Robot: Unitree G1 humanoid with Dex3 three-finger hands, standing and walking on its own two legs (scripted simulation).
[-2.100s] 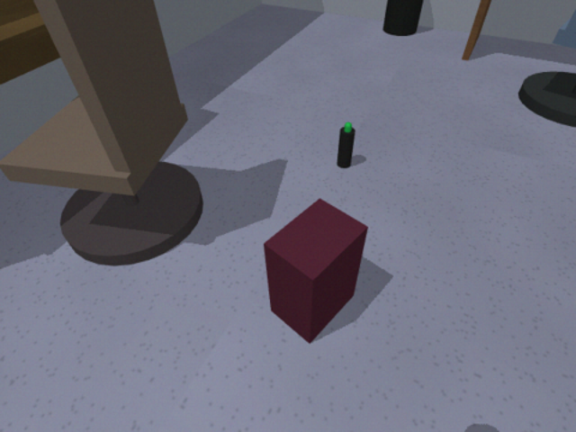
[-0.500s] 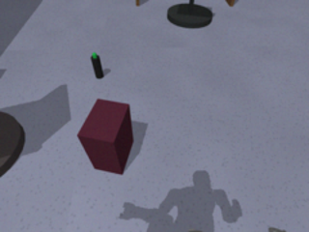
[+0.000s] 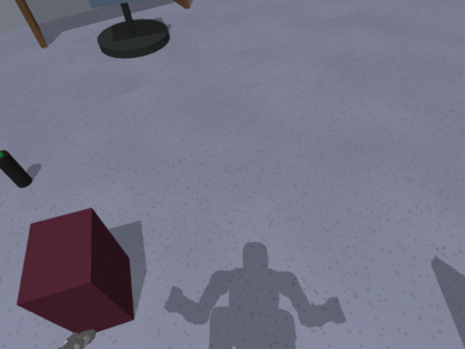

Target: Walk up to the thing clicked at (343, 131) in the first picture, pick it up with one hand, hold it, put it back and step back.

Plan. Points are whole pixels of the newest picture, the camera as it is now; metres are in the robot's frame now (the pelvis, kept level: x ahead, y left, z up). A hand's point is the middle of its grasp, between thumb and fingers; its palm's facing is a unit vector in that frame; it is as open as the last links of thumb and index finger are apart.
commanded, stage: walk up
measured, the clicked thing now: (10, 166) +1.09 +1.24 -0.62
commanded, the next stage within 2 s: none
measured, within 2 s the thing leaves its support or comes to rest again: neither
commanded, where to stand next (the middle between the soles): +0.07 -0.02 m, yaw -50 degrees
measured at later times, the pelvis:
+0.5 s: pelvis -0.01 +0.01 -0.01, yaw -24 degrees
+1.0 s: pelvis +0.01 +0.03 +0.00, yaw -41 degrees
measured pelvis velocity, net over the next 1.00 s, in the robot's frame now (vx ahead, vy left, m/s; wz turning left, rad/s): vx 0.01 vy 0.03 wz -0.71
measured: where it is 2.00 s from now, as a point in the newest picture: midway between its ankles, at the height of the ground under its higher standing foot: outside the picture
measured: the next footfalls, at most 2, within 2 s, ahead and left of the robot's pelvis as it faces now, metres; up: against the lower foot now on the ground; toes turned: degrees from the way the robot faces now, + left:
left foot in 0.02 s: +0.11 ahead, +0.12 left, +0.00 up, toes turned -3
right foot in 0.44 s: -0.02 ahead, -0.13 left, +0.00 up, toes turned -24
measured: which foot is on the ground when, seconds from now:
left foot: up 0.00-0.00, down 0.02-0.44, up 0.46-0.72, down 0.74-1.00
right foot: down 0.00-0.02, up 0.04-0.42, down 0.44-0.76, up 0.78-1.00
